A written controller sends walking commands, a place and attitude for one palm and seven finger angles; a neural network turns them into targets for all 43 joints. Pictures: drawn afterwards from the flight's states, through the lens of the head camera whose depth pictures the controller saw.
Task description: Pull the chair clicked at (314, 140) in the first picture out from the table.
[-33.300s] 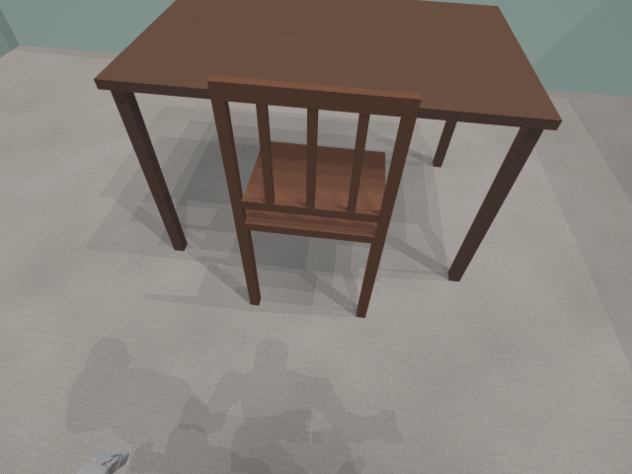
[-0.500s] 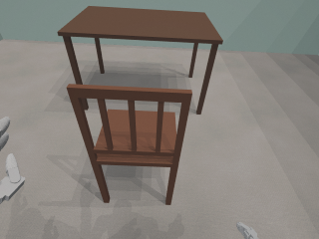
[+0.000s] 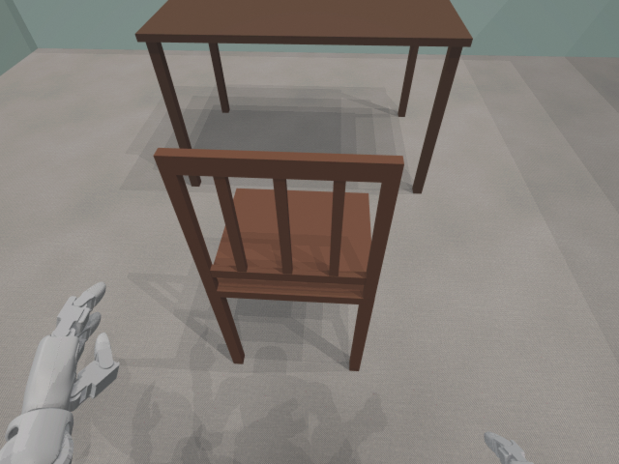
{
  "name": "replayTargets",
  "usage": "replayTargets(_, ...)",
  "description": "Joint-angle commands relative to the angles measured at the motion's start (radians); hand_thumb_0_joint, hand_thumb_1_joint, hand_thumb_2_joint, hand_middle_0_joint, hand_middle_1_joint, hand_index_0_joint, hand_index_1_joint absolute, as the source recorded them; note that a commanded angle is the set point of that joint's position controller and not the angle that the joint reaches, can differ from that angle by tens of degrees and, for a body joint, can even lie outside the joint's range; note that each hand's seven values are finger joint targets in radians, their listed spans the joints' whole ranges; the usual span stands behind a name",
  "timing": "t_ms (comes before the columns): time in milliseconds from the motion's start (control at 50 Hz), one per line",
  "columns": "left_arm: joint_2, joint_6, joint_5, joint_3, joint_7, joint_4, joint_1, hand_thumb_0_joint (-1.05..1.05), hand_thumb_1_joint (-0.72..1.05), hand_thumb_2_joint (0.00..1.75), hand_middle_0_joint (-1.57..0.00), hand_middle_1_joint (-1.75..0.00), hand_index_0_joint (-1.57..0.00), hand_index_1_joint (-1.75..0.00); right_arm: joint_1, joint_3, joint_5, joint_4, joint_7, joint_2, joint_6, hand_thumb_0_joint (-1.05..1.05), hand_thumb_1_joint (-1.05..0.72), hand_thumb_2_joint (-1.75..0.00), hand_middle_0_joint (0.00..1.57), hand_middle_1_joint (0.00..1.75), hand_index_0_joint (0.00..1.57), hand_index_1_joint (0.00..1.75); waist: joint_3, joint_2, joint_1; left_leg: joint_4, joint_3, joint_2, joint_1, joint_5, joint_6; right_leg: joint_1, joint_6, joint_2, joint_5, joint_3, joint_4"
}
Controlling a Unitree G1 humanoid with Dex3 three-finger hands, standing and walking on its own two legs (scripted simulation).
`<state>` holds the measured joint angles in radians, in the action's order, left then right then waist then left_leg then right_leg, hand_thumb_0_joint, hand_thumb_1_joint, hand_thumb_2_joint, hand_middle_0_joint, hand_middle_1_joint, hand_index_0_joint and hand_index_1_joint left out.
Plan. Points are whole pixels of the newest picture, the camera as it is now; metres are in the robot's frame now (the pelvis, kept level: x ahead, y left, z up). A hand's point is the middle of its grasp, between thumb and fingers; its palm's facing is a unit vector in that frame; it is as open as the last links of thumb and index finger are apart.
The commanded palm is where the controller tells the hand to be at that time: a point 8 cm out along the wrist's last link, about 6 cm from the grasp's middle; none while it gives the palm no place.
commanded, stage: let the arm hang, fingers relaxed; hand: left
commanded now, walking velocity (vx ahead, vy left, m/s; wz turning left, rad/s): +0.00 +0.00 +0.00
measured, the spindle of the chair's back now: (284, 229) +0.57 +0.07 -0.09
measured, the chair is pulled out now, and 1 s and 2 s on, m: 0.70 0.70 0.70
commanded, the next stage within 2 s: look to check the result in 1.00 s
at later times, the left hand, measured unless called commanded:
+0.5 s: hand out of the picture +0.02 +0.18 -0.16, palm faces -0.05 -0.96 -0.27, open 7.3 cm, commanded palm none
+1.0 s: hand out of the picture +0.04 +0.15 -0.16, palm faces -0.06 -0.97 -0.22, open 7.3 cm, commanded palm none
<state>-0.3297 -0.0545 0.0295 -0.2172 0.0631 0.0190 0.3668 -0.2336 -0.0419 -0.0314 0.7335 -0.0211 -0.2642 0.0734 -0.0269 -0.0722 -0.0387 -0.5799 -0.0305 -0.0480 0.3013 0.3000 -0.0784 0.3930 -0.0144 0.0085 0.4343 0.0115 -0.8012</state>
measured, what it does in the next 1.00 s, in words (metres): stands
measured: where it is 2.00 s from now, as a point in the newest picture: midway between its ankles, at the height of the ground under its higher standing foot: outside the picture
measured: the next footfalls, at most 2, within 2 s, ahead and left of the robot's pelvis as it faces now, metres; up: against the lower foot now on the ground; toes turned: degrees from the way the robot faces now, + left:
none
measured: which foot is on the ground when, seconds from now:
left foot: down 0.00-1.00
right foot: down 0.00-1.00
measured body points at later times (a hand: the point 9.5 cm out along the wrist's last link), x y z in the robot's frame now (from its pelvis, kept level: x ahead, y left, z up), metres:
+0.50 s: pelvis +0.00 -0.02 +0.01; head +0.02 -0.03 +0.46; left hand +0.02 +0.23 -0.14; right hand +0.01 -0.25 -0.15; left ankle +0.00 +0.07 -0.73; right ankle +0.00 -0.15 -0.73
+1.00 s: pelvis +0.02 -0.02 +0.01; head +0.03 -0.03 +0.46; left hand +0.05 +0.20 -0.14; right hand -0.01 -0.24 -0.15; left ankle +0.00 +0.07 -0.73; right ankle +0.00 -0.15 -0.73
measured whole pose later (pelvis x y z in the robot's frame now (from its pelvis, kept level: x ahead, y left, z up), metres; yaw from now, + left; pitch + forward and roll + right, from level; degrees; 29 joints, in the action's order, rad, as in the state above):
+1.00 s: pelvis +0.02 -0.02 +0.01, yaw -3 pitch -1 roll +0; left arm -0.15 0.00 0.00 0.02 0.05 -1.11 0.26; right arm -0.31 -0.01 -0.01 1.11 -0.04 -0.14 0.00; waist 0.03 -0.03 -0.02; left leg -0.39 0.02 -0.03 0.13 0.25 -0.04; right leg 0.15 0.00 0.03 0.22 0.08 -0.39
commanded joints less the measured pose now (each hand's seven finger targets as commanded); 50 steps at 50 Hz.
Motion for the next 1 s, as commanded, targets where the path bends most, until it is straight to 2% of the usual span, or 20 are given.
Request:
replayTargets(0,0.051,0.045,0.005,0.136,-0.046,-0.32,-0.021,0.0,0.9,0.9,-0.2,-0.3,-0.2,-0.3,-0.037,-0.029,-0.005,-0.067,0.007,-0.123,-0.026,0.0,-0.9,-0.9,0.2,0.3,0.2,0.3,-0.117,0.179,0.015,-0.031,-0.178,0.201,-0.202,-0.776,-0.042,-0.062,0.01,-0.001,-0.23,-0.021,0.268)
replayTargets(20,0.021,0.043,0.001,0.134,-0.042,-0.394,-0.016,0.0,0.9,0.9,-0.2,-0.3,-0.2,-0.3,-0.035,-0.033,0.004,-0.056,0.007,-0.122,-0.031,0.0,-0.9,-0.9,0.2,0.3,0.2,0.3,-0.139,0.192,0.028,-0.051,-0.143,0.151,-0.118,-0.666,-0.01,-0.199,0.035,-0.029,-0.468,0.021,0.307)
replayTargets(40,-0.024,0.039,-0.003,0.133,-0.035,-0.456,-0.014,0.0,0.9,0.9,-0.2,-0.3,-0.2,-0.3,-0.028,-0.031,0.014,-0.045,0.007,-0.096,-0.036,0.0,-0.9,-0.9,0.2,0.3,0.2,0.3,-0.155,0.208,0.033,-0.066,-0.093,0.09,-0.03,-0.452,0.028,-0.296,0.09,-0.13,-0.685,0.159,0.293)
replayTargets(60,-0.051,0.042,-0.008,0.144,-0.036,-0.5,-0.059,0.0,0.9,0.9,-0.2,-0.3,-0.2,-0.3,-0.035,-0.023,0.023,-0.03,0.008,-0.076,-0.044,0.0,-0.9,-0.9,0.2,0.3,0.2,0.3,-0.133,0.145,0.013,-0.008,-0.073,0.06,-0.02,-0.214,0.049,-0.266,0.133,-0.204,-0.632,0.214,0.311)
replayTargets(80,-0.062,0.054,-0.014,0.156,-0.038,-0.539,-0.112,0.0,0.9,0.9,-0.2,-0.3,-0.2,-0.3,-0.045,-0.015,0.02,-0.014,0.01,-0.067,-0.054,0.0,-0.9,-0.9,0.2,0.3,0.2,0.3,-0.05,-0.025,-0.006,0.097,-0.112,0.071,-0.032,-0.099,0.032,-0.166,0.123,-0.183,-0.407,0.172,0.33)
replayTargets(100,-0.043,0.059,-0.019,0.162,-0.039,-0.585,-0.128,0.0,0.9,0.9,-0.2,-0.3,-0.2,-0.3,-0.013,-0.004,0.008,-0.006,0.011,-0.057,-0.056,0.0,-0.9,-0.9,0.2,0.3,0.2,0.3,0.008,-0.075,0.011,0.167,-0.143,0.098,-0.017,-0.186,0.019,-0.145,0.078,-0.105,-0.321,0.137,0.304)
replayTargets(120,-0.03,0.059,-0.022,0.168,-0.035,-0.638,-0.134,0.0,0.9,0.9,-0.2,-0.3,-0.2,-0.3,0.017,-0.001,0.005,0.011,0.007,-0.069,-0.056,0.0,-0.9,-0.9,0.2,0.3,0.2,0.3,0.009,-0.051,0.029,0.178,-0.162,0.126,-0.023,-0.291,0.013,-0.166,0.053,-0.062,-0.325,0.114,0.295)
replayTargets(140,-0.023,0.057,-0.025,0.176,-0.032,-0.692,-0.123,0.0,0.9,0.9,-0.2,-0.3,-0.2,-0.3,0.029,0.001,0.009,0.03,0.004,-0.073,-0.055,0.0,-0.9,-0.9,0.2,0.3,0.2,0.3,-0.005,-0.004,0.04,0.175,-0.159,0.131,-0.054,-0.35,0.011,-0.188,0.046,-0.057,-0.344,0.104,0.318)
replayTargets(180,-0.026,0.051,-0.028,0.187,-0.031,-0.775,-0.116,0.0,0.9,0.9,-0.2,-0.3,-0.2,-0.3,0.008,0.004,0.021,0.068,-0.002,-0.071,-0.055,0.0,-0.9,-0.9,0.2,0.3,0.2,0.3,-0.003,0.009,0.034,0.184,-0.135,0.129,-0.097,-0.355,0.016,-0.203,0.045,-0.063,-0.354,0.107,0.362)
replayTargets(240,0.025,0.048,-0.025,0.18,-0.027,-0.854,-0.084,0.0,0.9,0.9,-0.2,-0.3,-0.2,-0.3,-0.028,0.002,0.017,0.119,-0.008,-0.034,-0.058,0.0,-0.9,-0.9,0.2,0.3,0.2,0.3,-0.031,-0.074,0.03,0.209,-0.11,0.119,-0.14,-0.217,0.016,-0.207,0.051,-0.067,-0.301,0.109,0.409)
replayTargets(260,0.02,0.047,-0.026,0.186,-0.026,-0.877,-0.087,0.0,0.9,0.9,-0.2,-0.3,-0.2,-0.3,-0.032,0.004,0.018,0.134,-0.008,-0.032,-0.061,0.0,-0.9,-0.9,0.2,0.3,0.2,0.3,-0.024,-0.069,0.029,0.214,-0.105,0.118,-0.144,-0.19,0.016,-0.204,0.051,-0.069,-0.292,0.108,0.418)
replayTargets(320,0.034,0.047,-0.025,0.198,-0.026,-0.927,-0.097,0.0,0.9,0.9,-0.2,-0.3,-0.2,-0.3,-0.059,0.001,0.019,0.168,-0.009,-0.024,-0.069,0.0,-0.9,-0.9,0.2,0.3,0.2,0.3,0.018,0.023,0.023,0.239,-0.106,0.125,-0.135,-0.119,0.017,-0.183,0.051,-0.067,-0.255,0.111,0.453)
replayTargets(380,0.036,0.05,-0.025,0.207,-0.025,-0.968,-0.1,0.0,0.9,0.9,-0.2,-0.3,-0.2,-0.3,-0.075,0.002,0.02,0.196,-0.01,-0.025,-0.073,0.0,-0.9,-0.9,0.2,0.3,0.2,0.3,0.078,0.073,0.02,0.264,-0.109,0.131,-0.121,-0.072,0.015,-0.149,0.049,-0.062,-0.218,0.112,0.473)
replayTargets(540,0.039,0.042,-0.029,0.215,-0.019,-1.043,-0.07,0.0,0.9,0.9,-0.2,-0.3,-0.2,-0.3,-0.114,0.011,0.022,0.266,-0.013,-0.011,-0.065,0.0,-0.9,-0.9,0.2,0.3,0.2,0.3,0.045,0.103,0.02,0.246,-0.075,0.126,-0.177,-0.176,0.022,-0.18,0.047,-0.078,-0.305,0.136,0.484)
replayTargets(600,0.045,0.044,-0.029,0.218,-0.017,-1.057,-0.07,0.0,0.9,0.9,-0.2,-0.3,-0.2,-0.3,-0.117,0.015,0.021,0.287,-0.014,-0.004,-0.067,0.0,-0.9,-0.9,0.2,0.3,0.2,0.3,0.093,0.07,0.02,0.262,-0.07,0.128,-0.161,-0.155,0.025,-0.158,0.048,-0.076,-0.28,0.136,0.488)
replayTargets(720,0.058,0.04,-0.03,0.216,-0.015,-1.08,-0.058,0.0,0.9,0.9,-0.2,-0.3,-0.2,-0.3,-0.129,0.017,0.022,0.316,-0.017,0.011,-0.062,0.0,-0.9,-0.9,0.2,0.3,0.2,0.3,0.091,0.072,0.022,0.258,-0.062,0.128,-0.17,-0.184,0.028,-0.171,0.049,-0.076,-0.312,0.14,0.485)
replayTargets(820,0.069,0.04,-0.031,0.213,-0.014,-1.091,-0.053,0.0,0.9,0.9,-0.2,-0.3,-0.2,-0.3,-0.141,0.018,0.02,0.334,-0.021,0.026,-0.058,0.0,-0.9,-0.9,0.2,0.3,0.2,0.3,0.093,0.031,0.025,0.262,-0.058,0.131,-0.174,-0.215,0.027,-0.18,0.051,-0.075,-0.333,0.136,0.476)
replayTargets(860,0.073,0.039,-0.032,0.213,-0.014,-1.095,-0.051,0.0,0.9,0.9,-0.2,-0.3,-0.2,-0.3,-0.142,0.017,0.021,0.34,-0.022,0.027,-0.056,0.0,-0.9,-0.9,0.2,0.3,0.2,0.3,0.082,0.046,0.025,0.256,-0.058,0.133,-0.184,-0.227,0.027,-0.187,0.051,-0.075,-0.351,0.134,0.471)
replayTargets(880,0.072,0.039,-0.03,0.213,-0.013,-1.097,-0.053,0.0,0.9,0.9,-0.2,-0.3,-0.2,-0.3,-0.141,0.015,0.023,0.339,-0.023,0.028,-0.058,0.0,-0.9,-0.9,0.2,0.3,0.2,0.3,0.106,0.057,0.025,0.253,-0.057,0.132,-0.176,-0.228,0.027,-0.176,0.051,-0.073,-0.352,0.132,0.476)
replayTargets(980,0.078,0.04,-0.03,0.214,-0.012,-1.099,-0.051,0.0,0.9,0.9,-0.2,-0.3,-0.2,-0.3,-0.147,0.015,0.023,0.35,-0.024,0.03,-0.058,0.0,-0.9,-0.9,0.2,0.3,0.2,0.3,0.109,0.06,0.024,0.255,-0.054,0.134,-0.182,-0.221,0.027,-0.173,0.05,-0.072,-0.343,0.132,0.478)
